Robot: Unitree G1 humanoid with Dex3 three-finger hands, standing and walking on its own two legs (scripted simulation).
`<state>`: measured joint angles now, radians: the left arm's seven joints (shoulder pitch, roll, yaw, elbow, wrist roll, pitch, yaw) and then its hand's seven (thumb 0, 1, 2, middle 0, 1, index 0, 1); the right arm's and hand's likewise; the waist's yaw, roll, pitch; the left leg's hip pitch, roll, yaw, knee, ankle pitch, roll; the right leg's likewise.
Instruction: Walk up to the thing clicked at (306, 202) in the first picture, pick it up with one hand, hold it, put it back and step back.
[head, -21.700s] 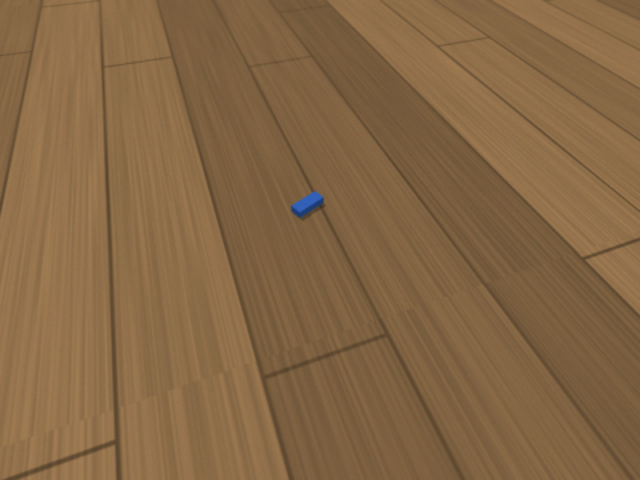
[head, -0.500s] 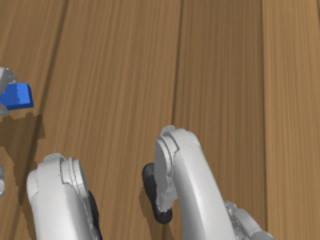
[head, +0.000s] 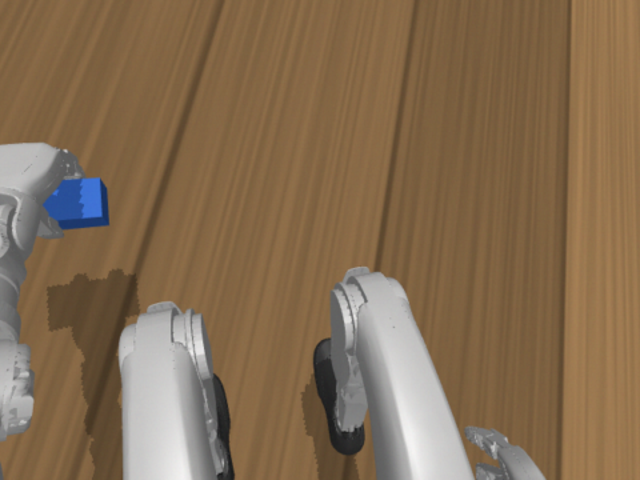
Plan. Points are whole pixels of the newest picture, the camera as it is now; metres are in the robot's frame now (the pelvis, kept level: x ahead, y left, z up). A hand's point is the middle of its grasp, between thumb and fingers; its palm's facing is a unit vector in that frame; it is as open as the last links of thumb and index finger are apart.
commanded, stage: lift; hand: left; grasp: from above
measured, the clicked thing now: (44, 206) +0.47 +0.29 -0.18
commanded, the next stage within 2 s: hold in 1.36 s
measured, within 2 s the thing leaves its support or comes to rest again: neither
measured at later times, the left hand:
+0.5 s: hand out of the picture +0.38 +0.28 +0.05, palm faces -0.45 -0.08 -0.89, open 8.3 cm
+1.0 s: hand out of the picture +0.34 +0.26 +0.21, palm faces -0.47 -0.08 -0.88, open 8.3 cm
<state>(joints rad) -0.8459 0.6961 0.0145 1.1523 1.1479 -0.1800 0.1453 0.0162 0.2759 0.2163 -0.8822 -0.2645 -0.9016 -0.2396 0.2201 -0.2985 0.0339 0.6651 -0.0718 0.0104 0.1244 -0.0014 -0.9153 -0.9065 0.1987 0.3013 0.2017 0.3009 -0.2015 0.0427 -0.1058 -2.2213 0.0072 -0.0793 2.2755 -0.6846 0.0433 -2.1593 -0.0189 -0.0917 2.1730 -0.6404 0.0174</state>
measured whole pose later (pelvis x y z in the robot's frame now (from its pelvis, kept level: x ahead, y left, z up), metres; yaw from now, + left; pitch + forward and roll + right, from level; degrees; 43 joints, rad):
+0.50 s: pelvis +0.00 +0.00 +0.14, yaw +4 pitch +29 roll -5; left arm -0.51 0.57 -0.07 0.77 1.01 -0.10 0.06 0.01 0.27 0.24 -0.88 -0.26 -0.90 -0.24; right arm 0.17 -0.26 -0.01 0.64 0.02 0.05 0.01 0.00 -0.90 -0.90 0.20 0.30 0.20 0.30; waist -0.10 0.05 -0.17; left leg -1.70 0.01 -0.04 1.82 -0.63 0.03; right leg -1.67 -0.01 -0.06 1.74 -0.59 0.02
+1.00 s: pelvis +0.04 +0.00 +0.30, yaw +4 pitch +16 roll -2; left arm -0.34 0.44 -0.17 0.85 1.03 -0.07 0.15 0.01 0.25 0.24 -0.91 -0.23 -0.92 -0.22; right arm 0.24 -0.25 -0.03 0.74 0.04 -0.02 -0.05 0.00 -0.90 -0.90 0.20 0.30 0.20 0.30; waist -0.07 0.04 -0.13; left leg -0.97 0.03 0.00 1.19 -0.50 0.02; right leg -0.96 0.01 -0.02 1.13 -0.44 0.02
